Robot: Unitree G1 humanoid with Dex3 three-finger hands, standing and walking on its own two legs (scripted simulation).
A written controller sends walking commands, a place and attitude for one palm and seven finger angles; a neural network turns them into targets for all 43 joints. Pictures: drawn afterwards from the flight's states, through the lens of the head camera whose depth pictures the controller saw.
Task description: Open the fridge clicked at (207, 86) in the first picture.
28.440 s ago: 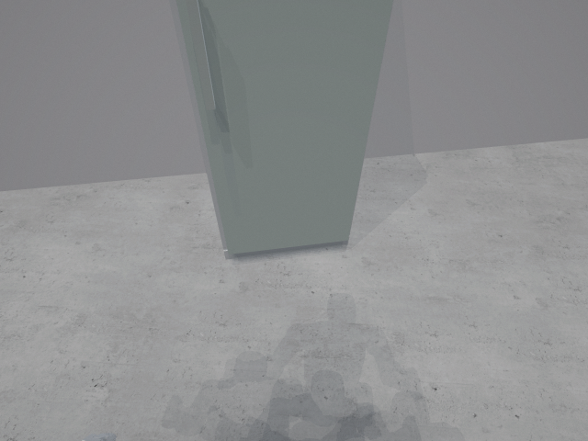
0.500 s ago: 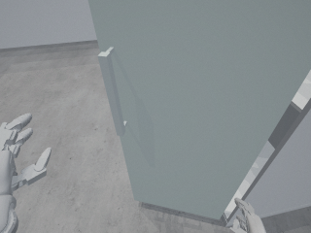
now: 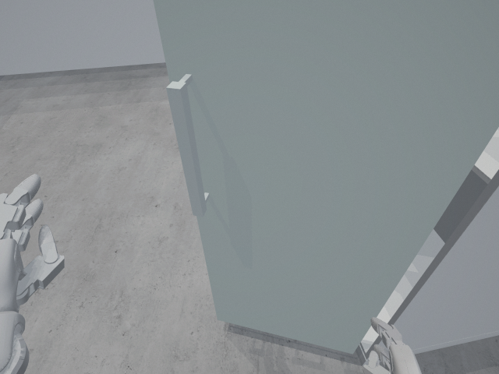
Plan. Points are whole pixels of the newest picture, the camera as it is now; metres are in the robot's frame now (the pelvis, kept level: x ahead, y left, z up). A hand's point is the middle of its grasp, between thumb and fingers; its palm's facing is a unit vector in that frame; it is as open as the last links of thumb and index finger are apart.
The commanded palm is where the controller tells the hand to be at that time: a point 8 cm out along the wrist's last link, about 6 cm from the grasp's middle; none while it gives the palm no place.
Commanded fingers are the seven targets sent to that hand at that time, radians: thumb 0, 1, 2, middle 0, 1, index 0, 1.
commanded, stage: step back with the hand held close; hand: left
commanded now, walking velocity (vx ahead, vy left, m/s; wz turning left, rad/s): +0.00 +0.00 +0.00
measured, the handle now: (194, 153) +0.45 +0.18 +0.14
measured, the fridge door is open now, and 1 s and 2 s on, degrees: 65 65 65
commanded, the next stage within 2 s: stop stepping back and stand still in 1.40 s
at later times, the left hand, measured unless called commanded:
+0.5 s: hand (32, 283) +0.15 +0.29 +0.16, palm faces +0.41 -0.78 -0.47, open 7.4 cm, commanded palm +0.09 +0.32 +0.17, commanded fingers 0.00 0.90 0.90 -0.20 -0.30 -0.20 -0.30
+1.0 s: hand out of the picture +0.07 +0.31 +0.16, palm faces +0.50 -0.75 -0.43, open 7.4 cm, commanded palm -0.01 +0.34 +0.17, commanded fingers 0.00 0.90 0.90 -0.20 -0.30 -0.20 -0.30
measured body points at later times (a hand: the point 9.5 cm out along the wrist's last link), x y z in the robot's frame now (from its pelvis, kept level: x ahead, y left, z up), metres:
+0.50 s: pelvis -0.05 +0.02 -0.01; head -0.05 +0.03 +0.44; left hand +0.13 +0.32 +0.18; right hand +0.13 -0.22 -0.08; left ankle +0.00 +0.11 -0.74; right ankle -0.01 -0.13 -0.74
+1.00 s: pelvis -0.13 +0.04 -0.02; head -0.12 +0.06 +0.42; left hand +0.04 +0.35 +0.18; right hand +0.05 -0.20 -0.09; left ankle +0.00 +0.11 -0.74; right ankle -0.08 -0.12 -0.72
